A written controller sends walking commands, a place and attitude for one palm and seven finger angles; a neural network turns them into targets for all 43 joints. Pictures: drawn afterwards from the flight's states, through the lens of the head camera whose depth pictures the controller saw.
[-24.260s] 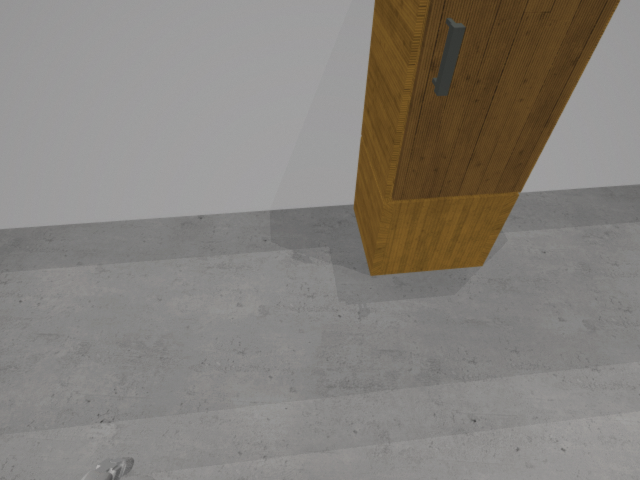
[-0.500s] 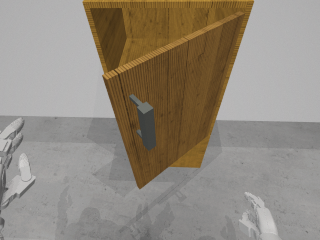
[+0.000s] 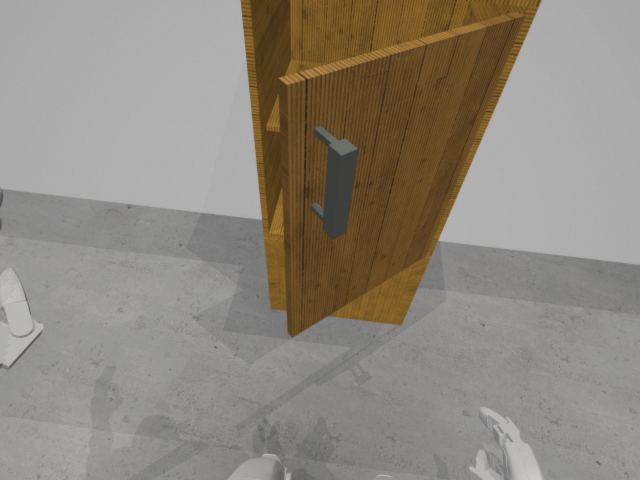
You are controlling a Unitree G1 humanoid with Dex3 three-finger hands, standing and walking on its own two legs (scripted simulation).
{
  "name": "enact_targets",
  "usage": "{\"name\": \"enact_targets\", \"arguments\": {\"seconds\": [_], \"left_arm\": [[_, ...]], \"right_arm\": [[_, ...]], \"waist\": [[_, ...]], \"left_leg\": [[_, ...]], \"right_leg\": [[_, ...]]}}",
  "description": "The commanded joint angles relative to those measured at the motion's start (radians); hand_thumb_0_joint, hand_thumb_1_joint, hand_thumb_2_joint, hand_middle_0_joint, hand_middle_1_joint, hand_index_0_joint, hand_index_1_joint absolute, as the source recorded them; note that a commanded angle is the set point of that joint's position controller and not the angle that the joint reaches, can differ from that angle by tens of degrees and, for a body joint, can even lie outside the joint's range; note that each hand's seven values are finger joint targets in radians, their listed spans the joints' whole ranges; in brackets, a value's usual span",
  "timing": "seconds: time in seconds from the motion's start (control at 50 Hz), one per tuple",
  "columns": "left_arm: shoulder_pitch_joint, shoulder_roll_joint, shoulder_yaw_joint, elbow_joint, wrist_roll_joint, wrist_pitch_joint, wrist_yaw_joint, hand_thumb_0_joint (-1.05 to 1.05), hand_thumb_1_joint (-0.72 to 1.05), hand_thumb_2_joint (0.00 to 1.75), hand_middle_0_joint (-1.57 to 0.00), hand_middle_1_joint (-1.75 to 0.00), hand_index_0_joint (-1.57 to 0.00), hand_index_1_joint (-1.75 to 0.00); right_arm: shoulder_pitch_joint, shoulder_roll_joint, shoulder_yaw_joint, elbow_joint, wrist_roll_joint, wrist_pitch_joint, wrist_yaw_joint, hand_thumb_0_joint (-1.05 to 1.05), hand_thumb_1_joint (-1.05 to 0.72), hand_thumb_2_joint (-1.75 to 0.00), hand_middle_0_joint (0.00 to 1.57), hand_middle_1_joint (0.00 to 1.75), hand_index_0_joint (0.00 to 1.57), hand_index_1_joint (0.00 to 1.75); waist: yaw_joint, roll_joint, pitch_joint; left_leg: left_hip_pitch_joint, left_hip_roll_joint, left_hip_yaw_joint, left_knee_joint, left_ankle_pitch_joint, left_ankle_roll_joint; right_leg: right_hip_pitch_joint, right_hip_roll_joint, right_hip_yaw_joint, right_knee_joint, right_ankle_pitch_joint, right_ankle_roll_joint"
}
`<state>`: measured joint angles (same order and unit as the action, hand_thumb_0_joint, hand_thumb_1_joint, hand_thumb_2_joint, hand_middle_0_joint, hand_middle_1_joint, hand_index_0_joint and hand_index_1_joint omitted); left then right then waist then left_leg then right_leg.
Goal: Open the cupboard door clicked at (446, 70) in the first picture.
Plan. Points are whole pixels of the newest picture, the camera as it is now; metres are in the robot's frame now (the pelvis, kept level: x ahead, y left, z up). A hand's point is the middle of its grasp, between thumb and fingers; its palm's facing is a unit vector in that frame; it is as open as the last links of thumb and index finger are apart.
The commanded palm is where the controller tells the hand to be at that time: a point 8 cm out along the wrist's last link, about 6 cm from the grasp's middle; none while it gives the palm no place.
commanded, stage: step back with the hand held close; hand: left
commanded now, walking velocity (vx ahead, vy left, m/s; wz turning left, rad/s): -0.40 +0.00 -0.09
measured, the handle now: (328, 184) +0.46 +0.03 +0.13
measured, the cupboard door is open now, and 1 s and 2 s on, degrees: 42 42 42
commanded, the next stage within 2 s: stop stepping back and stand still in 0.28 s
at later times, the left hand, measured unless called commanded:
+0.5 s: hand out of the picture +0.09 +0.24 +0.19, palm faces +0.35 -0.83 -0.44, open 7.4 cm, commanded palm +0.04 +0.28 +0.20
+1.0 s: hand out of the picture +0.00 +0.24 +0.20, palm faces +0.40 -0.78 -0.48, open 7.4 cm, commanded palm -0.04 +0.28 +0.20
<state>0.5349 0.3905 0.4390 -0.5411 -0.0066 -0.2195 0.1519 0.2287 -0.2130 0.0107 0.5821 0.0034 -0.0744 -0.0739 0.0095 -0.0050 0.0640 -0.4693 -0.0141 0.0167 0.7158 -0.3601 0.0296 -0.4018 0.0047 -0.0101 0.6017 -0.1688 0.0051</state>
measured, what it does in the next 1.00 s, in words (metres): walks backwards: right foot, then left foot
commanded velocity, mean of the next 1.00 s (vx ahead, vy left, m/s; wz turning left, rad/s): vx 0.01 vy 0.03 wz -0.04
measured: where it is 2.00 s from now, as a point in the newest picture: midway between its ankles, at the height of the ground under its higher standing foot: outside the picture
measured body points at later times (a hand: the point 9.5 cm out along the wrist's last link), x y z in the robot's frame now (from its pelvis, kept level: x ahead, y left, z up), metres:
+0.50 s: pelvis -0.13 +0.00 +0.01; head -0.10 +0.02 +0.45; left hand +0.07 +0.28 +0.21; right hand +0.05 -0.22 -0.07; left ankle +0.00 +0.08 -0.69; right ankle -0.26 -0.12 -0.72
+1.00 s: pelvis -0.21 -0.01 +0.03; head -0.23 -0.02 +0.48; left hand -0.03 +0.28 +0.22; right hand -0.11 -0.27 -0.08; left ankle -0.18 +0.14 -0.64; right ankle -0.21 -0.07 -0.72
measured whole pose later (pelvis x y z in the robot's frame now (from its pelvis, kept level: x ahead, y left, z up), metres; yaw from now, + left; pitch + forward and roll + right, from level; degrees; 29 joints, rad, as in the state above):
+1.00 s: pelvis -0.21 -0.01 +0.03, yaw -6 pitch +1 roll +3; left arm 0.54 0.40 0.43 -0.40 -0.02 -0.22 0.13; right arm 0.30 -0.22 -0.01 0.72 -0.01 -0.10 -0.08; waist 0.02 -0.04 -0.09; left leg -0.54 0.01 0.03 1.01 -0.27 -0.02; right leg -0.24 0.00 -0.06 0.46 -0.25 -0.08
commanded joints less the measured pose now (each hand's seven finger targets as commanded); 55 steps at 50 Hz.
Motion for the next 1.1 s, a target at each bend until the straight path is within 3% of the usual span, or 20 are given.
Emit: {"name": "enact_targets", "arguments": {"seconds": [0.0,0.04,0.08,0.14,0.18,0.3,0.34,0.36,0.38,0.44,0.5,0.54,0.58,0.66,0.76,0.78,0.8,0.82,0.94,1.08], "left_arm": [[-0.1,0.211,0.106,-0.222,-0.017,-0.068,0.04,0.0,0.9,0.9,-0.2,-0.3,-0.2,-0.3],[-0.094,0.213,0.116,-0.229,-0.022,-0.071,0.043,0.0,0.9,0.9,-0.2,-0.3,-0.2,-0.3],[-0.106,0.203,0.148,-0.244,-0.012,-0.075,0.041,0.0,0.9,0.9,-0.2,-0.3,-0.2,-0.3],[-0.107,0.238,0.166,-0.231,-0.02,-0.081,0.038,0.0,0.9,0.9,-0.2,-0.3,-0.2,-0.3],[-0.013,0.21,0.154,-0.191,-0.039,-0.058,0.034,0.0,0.9,0.9,-0.2,-0.3,-0.2,-0.3],[-0.089,0.185,0.079,-0.248,-0.073,-0.055,0.02,0.0,0.9,0.9,-0.2,-0.3,-0.2,-0.3],[-0.125,0.214,0.09,-0.259,-0.073,-0.075,0.016,0.0,0.9,0.9,-0.2,-0.3,-0.2,-0.3],[-0.147,0.266,0.117,-0.259,-0.062,-0.089,0.018,0.0,0.9,0.9,-0.2,-0.3,-0.2,-0.3],[-0.17,0.318,0.141,-0.279,-0.049,-0.102,0.022,0.0,0.9,0.9,-0.2,-0.3,-0.2,-0.3],[-0.125,0.273,0.143,-0.222,-0.04,-0.08,0.011,0.0,0.9,0.9,-0.2,-0.3,-0.2,-0.3],[-0.057,0.239,0.155,-0.196,-0.055,-0.031,0.003,0.0,0.9,0.9,-0.2,-0.3,-0.2,-0.3],[-0.029,0.202,0.114,-0.186,-0.064,-0.024,-0.003,0.0,0.9,0.9,-0.2,-0.3,-0.2,-0.3],[-0.083,0.194,0.093,-0.091,-0.059,-0.033,-0.001,0.0,0.9,0.9,-0.2,-0.3,-0.2,-0.3],[0.053,0.218,0.12,-0.149,-0.044,-0.027,0.011,0.0,0.9,0.9,-0.2,-0.3,-0.2,-0.3],[0.12,0.229,0.117,-0.217,-0.027,-0.022,0.018,0.0,0.9,0.9,-0.2,-0.3,-0.2,-0.3],[0.111,0.246,0.127,-0.207,-0.02,-0.017,0.017,0.0,0.9,0.9,-0.2,-0.3,-0.2,-0.3],[0.083,0.269,0.141,-0.21,-0.019,-0.013,0.014,0.0,0.9,0.9,-0.2,-0.3,-0.2,-0.3],[-0.002,0.287,0.162,-0.236,-0.035,-0.022,0.015,0.0,0.9,0.9,-0.2,-0.3,-0.2,-0.3],[-0.127,0.198,0.076,0.054,-0.017,-0.046,-0.001,0.0,0.9,0.9,-0.2,-0.3,-0.2,-0.3],[-0.089,0.184,0.068,-0.045,-0.009,-0.048,0.033,0.0,0.9,0.9,-0.2,-0.3,-0.2,-0.3]], "right_arm": [[-0.082,-0.12,-0.054,-0.124,-0.01,-0.058,-0.01,0.0,-0.9,-0.9,0.2,0.3,0.2,0.3],[-0.1,-0.139,-0.056,-0.135,-0.009,-0.06,-0.024,0.0,-0.9,-0.9,0.2,0.3,0.2,0.3],[-0.124,-0.16,-0.064,-0.151,-0.017,-0.079,-0.029,0.0,-0.9,-0.9,0.2,0.3,0.2,0.3],[-0.118,-0.124,-0.089,-0.119,-0.011,-0.102,-0.011,0.0,-0.9,-0.9,0.2,0.3,0.2,0.3],[-0.139,-0.13,-0.098,-0.124,0.006,-0.113,0.008,0.0,-0.9,-0.9,0.2,0.3,0.2,0.3],[-0.131,-0.112,-0.065,-0.083,-0.005,-0.13,0.023,0.0,-0.9,-0.9,0.2,0.3,0.2,0.3],[-0.126,-0.09,-0.06,-0.071,-0.007,-0.122,0.031,0.0,-0.9,-0.9,0.2,0.3,0.2,0.3],[-0.12,-0.08,-0.059,-0.047,0.0,-0.112,0.028,0.0,-0.9,-0.9,0.2,0.3,0.2,0.3],[-0.17,-0.09,-0.05,-0.065,-0.002,-0.112,0.021,0.0,-0.9,-0.9,0.2,0.3,0.2,0.3],[-0.111,-0.08,-0.039,-0.092,0.009,-0.113,0.009,0.0,-0.9,-0.9,0.2,0.3,0.2,0.3],[-0.119,-0.091,-0.028,-0.093,0.014,-0.101,-0.017,0.0,-0.9,-0.9,0.2,0.3,0.2,0.3],[-0.08,-0.123,-0.034,-0.098,0.009,-0.117,-0.006,0.0,-0.9,-0.9,0.2,0.3,0.2,0.3],[-0.083,-0.142,-0.043,-0.085,0.003,-0.132,0.009,0.0,-0.9,-0.9,0.2,0.3,0.2,0.3],[-0.118,-0.116,-0.039,-0.103,-0.015,-0.121,0.002,0.0,-0.9,-0.9,0.2,0.3,0.2,0.3],[-0.123,-0.122,-0.054,-0.128,-0.019,-0.092,-0.001,0.0,-0.9,-0.9,0.2,0.3,0.2,0.3],[-0.116,-0.11,-0.057,-0.124,-0.018,-0.082,-0.002,0.0,-0.9,-0.9,0.2,0.3,0.2,0.3],[-0.104,-0.107,-0.065,-0.11,-0.012,-0.068,-0.001,0.0,-0.9,-0.9,0.2,0.3,0.2,0.3],[-0.114,-0.13,-0.066,-0.092,-0.023,-0.068,-0.004,0.0,-0.9,-0.9,0.2,0.3,0.2,0.3],[-0.092,-0.124,-0.063,-0.045,-0.012,-0.096,-0.032,0.0,-0.9,-0.9,0.2,0.3,0.2,0.3],[-0.083,-0.102,-0.05,-0.063,-0.019,-0.135,-0.041,0.0,-0.9,-0.9,0.2,0.3,0.2,0.3]], "waist": [[-0.03,-0.117,-0.111],[-0.029,0.057,-0.094],[-0.012,0.394,-0.119],[-0.004,0.148,-0.187],[0.013,0.156,-0.202],[0.002,0.265,-0.229],[0.005,0.133,-0.227],[0.003,-0.103,-0.206],[0.032,-0.189,-0.118],[-0.001,-0.224,-0.257],[-0.046,0.024,-0.265],[-0.034,0.334,-0.265],[-0.025,0.12,-0.127],[-0.003,0.195,-0.133],[0.007,0.227,-0.119],[0.009,0.05,-0.104],[0.005,-0.209,-0.101],[0.002,-0.219,-0.065],[-0.03,-0.024,-0.027],[0.007,-0.206,-0.128]], "left_leg": [[0.227,0.02,-0.043,0.028,-0.073,-0.02],[0.103,0.102,-0.168,-0.228,-0.16,0.017],[-0.299,0.361,-0.473,-0.62,-0.494,0.131],[-0.123,0.366,-0.369,-0.539,-0.23,0.129],[-0.048,0.309,-0.217,-0.518,-0.202,0.089],[0.127,0.249,-0.109,-0.577,-0.112,-0.032],[0.225,0.172,-0.035,-0.344,0.023,-0.092],[0.282,0.093,-0.002,-0.006,0.105,-0.111],[0.139,0.006,-0.002,0.25,-0.037,-0.101],[-0.052,0.014,-0.019,0.212,0.01,-0.063],[0.331,-0.038,0.065,-0.177,0.385,-0.012],[0.474,0.234,-0.264,-0.305,0.765,0.102],[0.217,0.316,-0.441,-0.499,0.243,0.133],[0.019,0.208,-0.254,-0.646,-0.245,0.018],[-0.181,0.112,-0.08,-0.51,-0.33,-0.023],[-0.158,0.043,-0.016,-0.252,-0.248,-0.024],[-0.107,-0.025,0.004,0.157,-0.106,-0.034],[-0.168,-0.025,-0.053,0.393,-0.066,-0.046],[-0.097,0.058,0.015,0.29,0.104,-0.038],[0.133,0.008,0.113,-0.224,0.032,0.008]], "right_leg": [[-0.209,-0.211,0.214,-0.29,-0.326,-0.095],[-0.12,-0.095,0.119,-0.119,-0.3,-0.034],[0.22,0.091,0.004,0.471,-0.274,0.028],[0.114,0.082,0.078,0.701,-0.342,0.011],[0.099,0.093,0.013,0.659,-0.345,0.011],[0.213,0.098,-0.079,0.037,-0.471,-0.042],[0.142,-0.028,0.074,-0.325,-0.405,-0.107],[-0.042,-0.242,0.387,-0.456,-0.314,-0.174],[-0.091,-0.366,0.462,-0.464,-0.045,-0.199],[0.334,-0.249,0.159,-0.139,0.676,-0.144],[0.201,-0.126,0.018,0.035,0.588,-0.035],[0.013,0.011,-0.015,0.286,-0.256,0.022],[0.029,0.039,0.061,0.38,-0.445,0.011],[0.237,0.035,-0.035,0.231,-0.308,-0.006],[0.484,0.054,-0.107,-0.078,-0.352,-0.05],[0.401,-0.047,0.024,-0.251,-0.381,-0.085],[0.176,-0.299,0.388,-0.455,-0.523,-0.168],[0.044,-0.43,0.562,-0.538,-0.567,-0.227],[0.025,-0.266,0.258,-0.445,-0.472,-0.127],[0.275,-0.221,0.174,-0.324,-0.135,-0.11]]}}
